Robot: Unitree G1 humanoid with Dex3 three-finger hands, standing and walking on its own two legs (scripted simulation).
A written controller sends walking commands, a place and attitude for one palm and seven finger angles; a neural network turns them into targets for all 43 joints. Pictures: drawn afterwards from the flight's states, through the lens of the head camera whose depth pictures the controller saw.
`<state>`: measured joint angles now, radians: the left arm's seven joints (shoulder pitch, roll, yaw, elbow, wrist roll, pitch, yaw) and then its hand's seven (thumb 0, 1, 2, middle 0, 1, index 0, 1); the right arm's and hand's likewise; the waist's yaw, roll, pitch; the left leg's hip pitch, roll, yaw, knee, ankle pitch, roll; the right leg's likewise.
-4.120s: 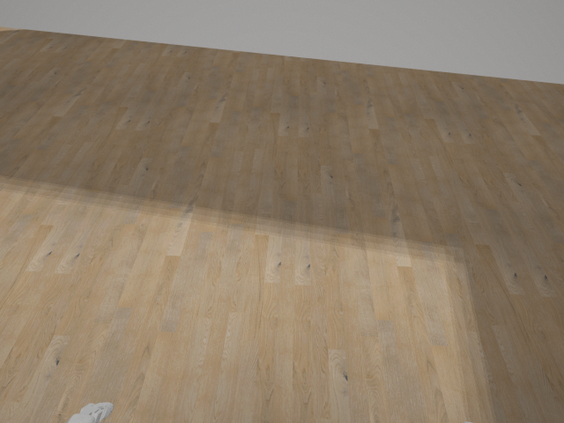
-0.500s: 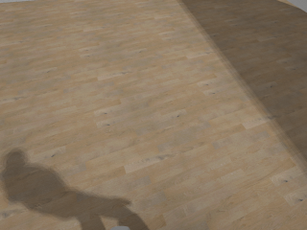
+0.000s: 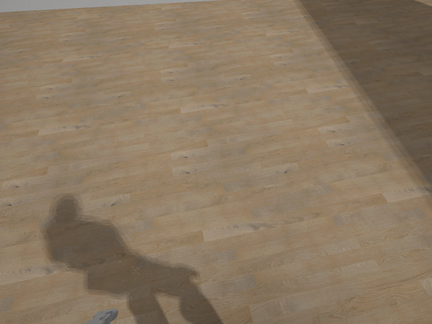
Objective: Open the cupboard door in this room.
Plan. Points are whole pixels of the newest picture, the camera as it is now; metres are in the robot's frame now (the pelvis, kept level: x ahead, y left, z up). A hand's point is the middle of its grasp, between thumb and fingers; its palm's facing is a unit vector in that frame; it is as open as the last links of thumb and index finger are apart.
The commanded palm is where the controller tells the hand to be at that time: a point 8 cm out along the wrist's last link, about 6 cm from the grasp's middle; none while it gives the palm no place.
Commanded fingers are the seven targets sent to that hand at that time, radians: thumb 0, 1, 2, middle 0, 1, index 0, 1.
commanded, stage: turn or walk to find it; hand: left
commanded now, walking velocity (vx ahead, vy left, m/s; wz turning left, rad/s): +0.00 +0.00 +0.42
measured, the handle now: out of the picture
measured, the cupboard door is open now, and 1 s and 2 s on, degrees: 0 0 0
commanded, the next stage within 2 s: none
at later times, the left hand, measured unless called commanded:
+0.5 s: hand out of the picture -0.05 +0.24 -0.18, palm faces +0.27 -0.93 -0.23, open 7.4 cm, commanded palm none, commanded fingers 0.00 0.90 0.90 -0.20 -0.30 -0.20 -0.30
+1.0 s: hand out of the picture -0.03 +0.22 -0.14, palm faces +0.41 -0.87 -0.27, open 7.4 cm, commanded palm none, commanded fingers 0.00 0.90 0.90 -0.20 -0.30 -0.20 -0.30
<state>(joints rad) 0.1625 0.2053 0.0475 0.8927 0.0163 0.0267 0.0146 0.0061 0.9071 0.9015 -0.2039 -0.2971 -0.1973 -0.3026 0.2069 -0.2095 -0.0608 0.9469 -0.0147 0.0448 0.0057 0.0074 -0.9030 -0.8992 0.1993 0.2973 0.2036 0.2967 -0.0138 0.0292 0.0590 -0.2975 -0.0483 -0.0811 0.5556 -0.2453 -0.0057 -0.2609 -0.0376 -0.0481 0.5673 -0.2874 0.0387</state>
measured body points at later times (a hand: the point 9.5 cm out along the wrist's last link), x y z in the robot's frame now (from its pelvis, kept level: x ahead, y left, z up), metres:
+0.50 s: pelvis -0.03 +0.03 +0.00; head +0.00 +0.06 +0.44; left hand -0.07 +0.29 -0.16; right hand +0.10 -0.20 -0.13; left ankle -0.07 +0.13 -0.73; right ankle -0.01 -0.11 -0.70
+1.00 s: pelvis -0.04 +0.00 +0.01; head -0.01 -0.02 +0.45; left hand -0.05 +0.26 -0.12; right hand +0.10 -0.22 -0.16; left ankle -0.10 +0.11 -0.67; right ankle +0.01 -0.10 -0.73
